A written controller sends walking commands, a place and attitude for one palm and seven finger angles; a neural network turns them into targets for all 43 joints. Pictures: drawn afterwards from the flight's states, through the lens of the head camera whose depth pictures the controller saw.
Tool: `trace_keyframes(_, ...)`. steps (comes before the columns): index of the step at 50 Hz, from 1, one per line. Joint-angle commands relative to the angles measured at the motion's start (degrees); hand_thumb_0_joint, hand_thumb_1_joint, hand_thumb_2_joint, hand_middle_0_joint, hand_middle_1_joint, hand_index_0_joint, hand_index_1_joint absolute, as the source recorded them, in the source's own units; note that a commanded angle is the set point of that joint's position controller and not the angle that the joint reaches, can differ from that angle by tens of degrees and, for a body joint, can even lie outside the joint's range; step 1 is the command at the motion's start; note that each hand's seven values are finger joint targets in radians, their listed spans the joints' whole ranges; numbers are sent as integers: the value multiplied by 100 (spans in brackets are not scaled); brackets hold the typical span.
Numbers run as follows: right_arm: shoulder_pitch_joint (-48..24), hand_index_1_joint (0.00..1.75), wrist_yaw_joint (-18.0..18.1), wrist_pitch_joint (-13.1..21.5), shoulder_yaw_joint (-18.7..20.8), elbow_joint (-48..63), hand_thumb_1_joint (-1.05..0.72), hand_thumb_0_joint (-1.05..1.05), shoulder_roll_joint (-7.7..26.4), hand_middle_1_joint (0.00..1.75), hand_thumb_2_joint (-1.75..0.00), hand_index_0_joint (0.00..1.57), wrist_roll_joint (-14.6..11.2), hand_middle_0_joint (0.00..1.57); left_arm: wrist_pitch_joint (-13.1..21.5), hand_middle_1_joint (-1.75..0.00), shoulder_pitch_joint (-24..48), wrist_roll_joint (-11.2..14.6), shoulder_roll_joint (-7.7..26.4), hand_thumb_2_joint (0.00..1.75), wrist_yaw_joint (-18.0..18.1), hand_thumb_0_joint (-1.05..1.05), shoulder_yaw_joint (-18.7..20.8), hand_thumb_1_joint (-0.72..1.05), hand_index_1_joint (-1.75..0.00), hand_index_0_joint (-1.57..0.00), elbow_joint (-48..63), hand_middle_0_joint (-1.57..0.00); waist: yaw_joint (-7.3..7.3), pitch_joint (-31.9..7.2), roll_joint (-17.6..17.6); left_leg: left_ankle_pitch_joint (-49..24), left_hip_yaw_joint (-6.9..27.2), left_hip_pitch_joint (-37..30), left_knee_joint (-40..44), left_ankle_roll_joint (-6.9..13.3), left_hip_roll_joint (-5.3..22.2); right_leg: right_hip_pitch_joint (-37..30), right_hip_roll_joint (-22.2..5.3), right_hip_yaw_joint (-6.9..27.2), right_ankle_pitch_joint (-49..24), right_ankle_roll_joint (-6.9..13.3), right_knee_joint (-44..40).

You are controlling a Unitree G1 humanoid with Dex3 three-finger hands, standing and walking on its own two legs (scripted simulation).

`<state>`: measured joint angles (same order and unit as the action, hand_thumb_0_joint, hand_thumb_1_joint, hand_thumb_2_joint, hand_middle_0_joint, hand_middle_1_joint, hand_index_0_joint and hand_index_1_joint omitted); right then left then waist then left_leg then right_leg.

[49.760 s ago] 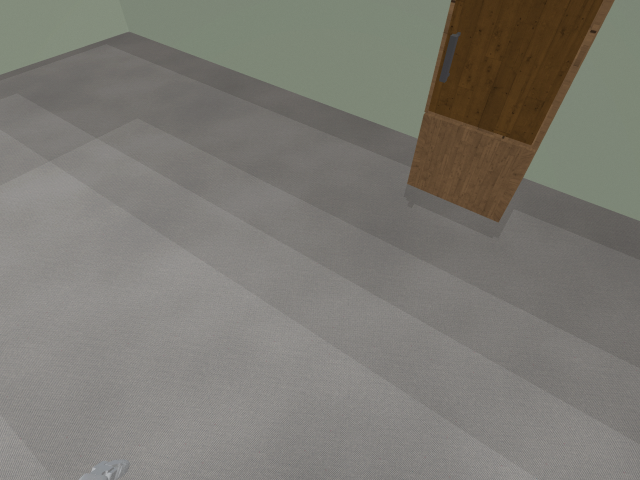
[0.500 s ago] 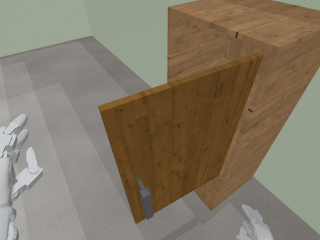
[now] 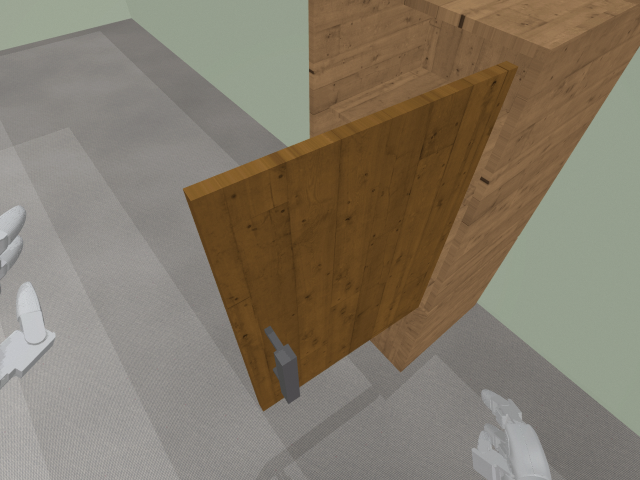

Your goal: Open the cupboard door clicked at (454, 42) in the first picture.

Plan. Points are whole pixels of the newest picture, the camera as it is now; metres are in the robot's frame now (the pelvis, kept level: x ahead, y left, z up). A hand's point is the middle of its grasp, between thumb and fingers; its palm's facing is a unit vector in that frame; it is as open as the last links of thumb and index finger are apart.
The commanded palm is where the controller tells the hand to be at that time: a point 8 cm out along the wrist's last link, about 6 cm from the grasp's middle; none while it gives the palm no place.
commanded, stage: step back with the hand held close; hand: left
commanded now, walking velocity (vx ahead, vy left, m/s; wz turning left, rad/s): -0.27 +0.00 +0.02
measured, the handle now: (281, 365) +0.30 +0.08 -0.11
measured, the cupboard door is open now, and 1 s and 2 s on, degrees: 85 85 85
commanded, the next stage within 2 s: stop stepping back and stand still in 0.94 s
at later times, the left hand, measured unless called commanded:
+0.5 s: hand out of the picture +0.11 +0.27 +0.17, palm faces +0.52 -0.70 -0.50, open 7.4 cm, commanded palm +0.03 +0.30 +0.18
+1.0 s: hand out of the picture -0.02 +0.24 +0.17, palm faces +0.61 -0.62 -0.49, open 7.4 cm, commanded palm -0.07 +0.26 +0.18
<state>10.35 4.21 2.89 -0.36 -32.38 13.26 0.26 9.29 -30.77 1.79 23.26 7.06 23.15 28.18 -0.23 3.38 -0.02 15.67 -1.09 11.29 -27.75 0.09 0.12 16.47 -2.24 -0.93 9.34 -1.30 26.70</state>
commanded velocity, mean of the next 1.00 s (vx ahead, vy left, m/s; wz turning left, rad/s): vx -0.34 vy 0.00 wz -0.08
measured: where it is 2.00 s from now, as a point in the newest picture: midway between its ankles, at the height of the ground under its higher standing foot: outside the picture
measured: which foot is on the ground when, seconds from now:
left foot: down 0.00-1.00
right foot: down 0.00-0.74, up 0.76-0.96, down 0.98-1.00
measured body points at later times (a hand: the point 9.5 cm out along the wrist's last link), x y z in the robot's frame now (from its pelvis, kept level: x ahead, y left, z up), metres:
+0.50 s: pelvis -0.08 -0.01 -0.02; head -0.07 +0.00 +0.43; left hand +0.08 +0.30 +0.20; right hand +0.09 -0.24 -0.10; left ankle -0.01 +0.12 -0.74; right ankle +0.05 -0.13 -0.74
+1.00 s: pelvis -0.18 -0.06 -0.04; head -0.15 -0.05 +0.41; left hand -0.06 +0.27 +0.19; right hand +0.05 -0.24 -0.12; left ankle -0.02 +0.13 -0.73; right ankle -0.26 -0.17 -0.75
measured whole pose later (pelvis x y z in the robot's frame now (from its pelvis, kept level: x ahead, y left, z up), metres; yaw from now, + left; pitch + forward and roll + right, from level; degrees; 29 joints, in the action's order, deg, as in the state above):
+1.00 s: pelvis -0.18 -0.06 -0.04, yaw +6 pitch +2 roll +0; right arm 8.0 1.7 9.1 0.8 -36.3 9.1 0.6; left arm 14.2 -30.2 2.4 24.8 10.5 30.4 32.4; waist 3.5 1.1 -0.5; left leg 5.6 -5.7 36.2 -36.1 -2.3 8.7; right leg 12.1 1.9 0.1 34.8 1.2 41.2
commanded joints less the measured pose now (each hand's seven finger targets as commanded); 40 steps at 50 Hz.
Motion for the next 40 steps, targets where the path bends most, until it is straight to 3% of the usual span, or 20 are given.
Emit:
trace_keyframes(1,-482,30,91,227,308,1009,-90,0,616,30,-90,20,-18,20,433,-30,-98,2,1092,90,244,0,1005,90,-30,-20,1267,-20,84,-1350,401,-1545,163,1069,482,89,295,-1770,-8,173,-2473,78,419)
trace_keyframes(5,-461,30,130,240,325,970,-90,0,656,30,-90,20,-41,20,427,-30,-71,-27,993,90,288,0,944,90,-30,-20,1006,-20,69,-1044,393,-519,221,1715,625,186,352,-1760,56,224,-1895,18,478)
trace_keyframes(7,-479,30,154,280,335,926,-90,0,698,30,-90,20,-40,20,436,-30,75,-63,979,90,300,0,912,90,-30,-20,937,-20,66,-751,424,264,293,2101,743,257,370,-1668,66,273,-1330,6,391)
trace_keyframes(11,-371,30,144,339,311,942,-90,0,729,30,-90,20,-72,20,460,-30,391,-139,915,90,310,0,762,90,-30,-20,909,-20,12,-414,99,1698,271,2549,637,304,240,-1232,13,515,268,15,-25)
trace_keyframes(15,-314,30,162,411,293,950,-90,0,743,30,-90,20,-49,20,545,-30,680,-209,1010,90,354,0,785,90,-30,-20,1130,-20,-11,-375,141,2162,371,2647,590,343,221,-956,22,551,1319,12,-235)
trace_keyframes(17,-335,30,183,447,294,920,-90,0,783,30,-90,20,-22,20,614,-30,757,-246,1173,90,395,0,939,90,-30,-20,1303,-20,4,-443,559,2314,529,2860,838,400,322,-1190,136,418,1214,-3,32)
trace_keyframes(22,-333,30,137,582,326,953,-90,0,713,30,-90,20,-39,20,715,-30,263,-265,1207,90,411,0,1189,90,-30,-20,1381,-20,89,-927,1072,2211,731,3400,1040,525,575,-2164,438,286,-444,-35,1186)
trace_keyframes(25,-293,30,90,653,400,981,-90,0,767,30,-90,20,-30,20,819,-30,158,-376,1069,90,366,0,1260,90,-30,-20,1217,-20,84,-671,1097,3300,642,4443,860,698,735,-2535,490,714,-65,-32,1531)
trace_keyframes(27,-160,30,78,650,437,876,-90,0,725,30,-90,20,-6,20,816,-30,320,-355,1109,90,356,0,1252,90,-30,-20,1084,-20,8,-399,118,2941,312,3812,-54,452,356,-1428,107,1362,247,165,618)
trace_keyframes(29,-137,30,24,616,388,716,-90,0,604,30,-90,20,30,20,731,-30,643,-217,1087,90,358,0,1046,90,-30,-20,1029,-20,-66,-283,-766,2139,16,2327,-1097,141,-29,382,-524,2038,1270,449,-652)
trace_keyframes(30,-50,30,-23,570,364,601,-90,0,529,30,-90,20,18,20,687,-30,780,-152,1086,90,379,0,905,90,-30,-20,1008,-20,-129,-335,-1099,1506,-157,1366,-1589,7,-180,1271,-795,2052,1812,547,-1211)
trace_keyframes(31,-31,30,-58,515,349,496,-90,0,501,30,-90,20,24,20,655,-30,878,-122,1116,90,397,0,840,90,-30,-20,961,-20,-168,-468,-1312,1139,-235,747,-1806,-32,-222,1683,-888,1856,2078,548,-1448)
trace_keyframes(32,-97,30,-41,486,353,430,-90,0,558,30,-90,20,23,20,673,-30,1052,-118,1174,90,420,0,802,90,-30,-20,1068,-20,-219,-439,-1095,985,-225,374,-1703,-4,-209,1979,-837,1682,2069,513,-1459)
trace_keyframes(33,-83,30,-25,450,337,437,-90,0,533,30,-90,20,2,20,655,-30,982,-82,1122,90,420,0,766,90,-30,-20,968,-20,-210,-541,-1048,1073,-93,339,-1249,47,-146,1885,-660,1281,2109,362,-1236)
trace_keyframes(35,-160,30,28,427,363,543,-90,0,665,30,-90,20,-35,20,695,-30,828,-45,1131,90,398,0,834,90,-30,-20,1182,-20,-193,-595,-78,1862,556,971,-114,272,267,1475,-124,821,2270,89,-338)
trace_keyframes(36,-233,30,57,443,368,645,-90,0,736,30,-90,20,-48,20,734,-30,751,-59,1100,90,398,0,911,90,-30,-20,1354,-20,-157,-627,818,2634,1198,1966,829,504,827,691,263,498,2016,-52,874)
trace_keyframes(37,-539,30,88,486,451,707,-90,0,865,30,-90,20,4,20,791,-30,719,-177,1301,90,438,0,1278,90,-30,-20,1510,-20,20,-820,2143,3520,2184,3465,1895,955,1778,-813,833,68,1174,-171,3065)
trace_keyframes(38,-544,30,94,567,456,732,-90,0,543,30,-90,20,66,20,747,-30,735,-190,1279,90,434,0,1317,90,-30,-20,1616,-20,53,-1048,1947,2677,2422,3627,2050,1193,2187,-926,866,209,1269,-137,4660)
trace_keyframes(39,-458,30,57,669,499,656,-90,0,354,30,-90,20,89,20,778,-30,892,-124,1385,90,418,0,1334,90,-30,-20,1941,-20,18,-1216,1322,1299,2087,2587,1642,1149,2102,-36,714,454,1660,-81,5026)
trace_keyframes(40,-506,30,-5,773,581,606,-90,0,450,30,-90,20,51,20,813,-30,890,-70,1439,90,438,0,1381,90,-30,-20,2268,-20,77,-1430,1021,474,1651,1711,1148,1030,2006,421,693,496,1865,-45,4914)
